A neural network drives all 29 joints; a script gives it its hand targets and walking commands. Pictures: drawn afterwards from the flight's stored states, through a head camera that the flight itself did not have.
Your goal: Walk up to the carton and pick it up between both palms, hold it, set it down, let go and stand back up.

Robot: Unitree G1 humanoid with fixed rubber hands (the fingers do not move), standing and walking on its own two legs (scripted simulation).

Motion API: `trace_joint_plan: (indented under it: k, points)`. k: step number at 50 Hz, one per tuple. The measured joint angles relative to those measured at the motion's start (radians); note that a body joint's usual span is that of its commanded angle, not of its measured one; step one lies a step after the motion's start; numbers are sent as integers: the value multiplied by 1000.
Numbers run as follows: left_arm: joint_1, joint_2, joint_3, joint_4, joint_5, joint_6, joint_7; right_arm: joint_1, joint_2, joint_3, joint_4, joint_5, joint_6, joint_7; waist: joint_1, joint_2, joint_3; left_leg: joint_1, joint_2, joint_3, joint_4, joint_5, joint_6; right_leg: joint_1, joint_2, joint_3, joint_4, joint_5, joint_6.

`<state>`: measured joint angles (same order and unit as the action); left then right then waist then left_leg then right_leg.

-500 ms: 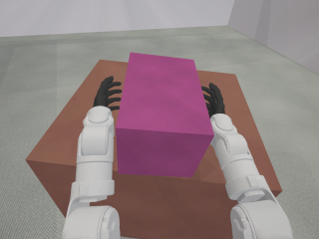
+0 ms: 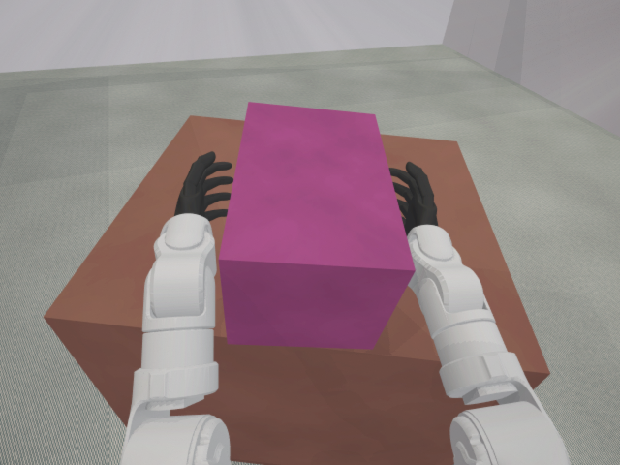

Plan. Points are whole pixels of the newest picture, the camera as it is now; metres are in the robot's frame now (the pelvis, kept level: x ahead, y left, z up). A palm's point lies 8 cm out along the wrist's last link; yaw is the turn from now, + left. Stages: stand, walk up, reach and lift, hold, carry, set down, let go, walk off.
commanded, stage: hold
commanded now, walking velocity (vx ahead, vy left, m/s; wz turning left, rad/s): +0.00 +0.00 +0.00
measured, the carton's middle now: (307, 219) +0.39 +0.00 +0.14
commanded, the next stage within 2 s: none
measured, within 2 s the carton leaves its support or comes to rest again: neither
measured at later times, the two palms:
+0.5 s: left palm (192, 216) +0.35 +0.14 +0.18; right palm (417, 226) +0.35 -0.14 +0.16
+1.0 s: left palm (188, 213) +0.35 +0.15 +0.19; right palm (414, 223) +0.35 -0.13 +0.17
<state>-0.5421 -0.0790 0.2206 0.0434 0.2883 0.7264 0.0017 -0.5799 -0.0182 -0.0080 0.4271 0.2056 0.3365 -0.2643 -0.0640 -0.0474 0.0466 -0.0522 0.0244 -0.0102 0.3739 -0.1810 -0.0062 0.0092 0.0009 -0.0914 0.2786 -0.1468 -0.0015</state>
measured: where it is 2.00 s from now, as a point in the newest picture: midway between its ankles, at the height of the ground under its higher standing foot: outside the picture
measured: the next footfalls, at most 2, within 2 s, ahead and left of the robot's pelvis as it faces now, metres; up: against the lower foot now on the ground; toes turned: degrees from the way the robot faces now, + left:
none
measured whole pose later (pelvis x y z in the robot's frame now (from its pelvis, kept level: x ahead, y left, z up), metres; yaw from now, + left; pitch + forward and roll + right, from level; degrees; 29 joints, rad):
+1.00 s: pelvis +0.00 +0.00 +0.00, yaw +0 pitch -9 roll -1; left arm -0.58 -0.07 0.24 0.06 0.30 0.73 -0.01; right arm -0.60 0.00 -0.02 0.47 0.18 0.31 -0.26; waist -0.05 -0.05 0.05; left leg -0.04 0.02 -0.01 0.36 -0.17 0.00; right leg 0.01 0.00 -0.09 0.28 -0.15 0.00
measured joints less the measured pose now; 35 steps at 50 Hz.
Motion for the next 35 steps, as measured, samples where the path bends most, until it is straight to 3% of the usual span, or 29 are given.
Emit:
trace_joint_plan:
  k: [35]
  points:
    - [-7, 4, 0, -13, 5, 11, -11, 7, 11, -10, -17, -11, 1, -1, 4, -2, 8, -2, 0, 0, -3, 5, 0, -4, 0, 1, 1, 3, -1]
